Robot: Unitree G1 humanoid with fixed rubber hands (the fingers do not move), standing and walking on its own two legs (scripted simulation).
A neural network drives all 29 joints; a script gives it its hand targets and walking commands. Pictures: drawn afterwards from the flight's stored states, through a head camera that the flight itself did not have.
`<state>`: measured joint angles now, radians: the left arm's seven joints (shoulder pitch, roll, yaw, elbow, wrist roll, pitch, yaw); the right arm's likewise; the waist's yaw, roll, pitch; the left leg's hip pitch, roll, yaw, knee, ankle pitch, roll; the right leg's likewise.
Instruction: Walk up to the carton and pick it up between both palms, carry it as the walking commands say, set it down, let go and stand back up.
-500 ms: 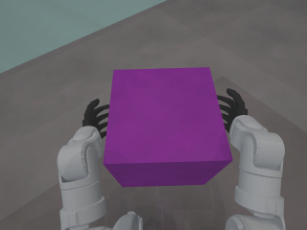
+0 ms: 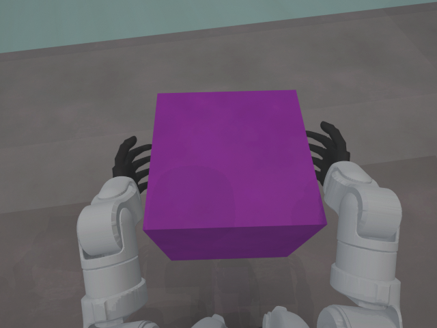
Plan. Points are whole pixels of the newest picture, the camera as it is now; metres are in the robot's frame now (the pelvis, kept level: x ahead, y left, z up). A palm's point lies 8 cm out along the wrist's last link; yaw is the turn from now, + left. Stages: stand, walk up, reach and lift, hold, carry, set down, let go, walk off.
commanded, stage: carry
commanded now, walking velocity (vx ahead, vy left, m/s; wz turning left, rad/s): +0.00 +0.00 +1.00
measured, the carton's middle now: (228, 182) +0.38 +0.01 +0.02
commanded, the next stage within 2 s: none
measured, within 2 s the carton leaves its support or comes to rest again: neither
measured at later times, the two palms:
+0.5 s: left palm (45, 149) +0.40 +0.31 +0.11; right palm (230, 99) +0.50 +0.00 +0.12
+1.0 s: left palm out of the picture +0.32 +0.49 +0.10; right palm (94, 82) +0.57 +0.28 +0.10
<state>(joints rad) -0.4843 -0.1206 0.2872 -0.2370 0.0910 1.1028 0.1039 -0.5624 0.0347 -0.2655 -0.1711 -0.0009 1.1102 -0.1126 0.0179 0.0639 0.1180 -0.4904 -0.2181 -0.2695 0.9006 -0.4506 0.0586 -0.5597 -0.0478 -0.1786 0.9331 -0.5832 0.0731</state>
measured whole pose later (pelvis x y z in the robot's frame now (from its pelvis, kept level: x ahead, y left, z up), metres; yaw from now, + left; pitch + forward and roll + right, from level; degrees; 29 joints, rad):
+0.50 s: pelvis +0.11 +0.08 -0.01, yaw +18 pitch +1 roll +0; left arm -0.47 -0.15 0.29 -0.24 0.09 1.11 0.11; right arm -0.57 0.01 -0.27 -0.18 0.02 1.13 -0.11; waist -0.07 0.05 0.09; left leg -0.54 -0.01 0.08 0.88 -0.35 0.03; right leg -0.24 -0.32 -0.34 0.99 -0.54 0.08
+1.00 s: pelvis +0.20 +0.12 +0.00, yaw +44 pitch +4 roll -3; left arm -0.52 -0.10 0.29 -0.22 0.08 1.11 0.10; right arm -0.58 0.03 -0.27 -0.17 0.00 1.11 -0.14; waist 0.07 0.10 0.12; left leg -0.45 -0.24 -0.33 0.89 -0.45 0.08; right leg -0.53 -0.03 -0.15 0.82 -0.50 0.08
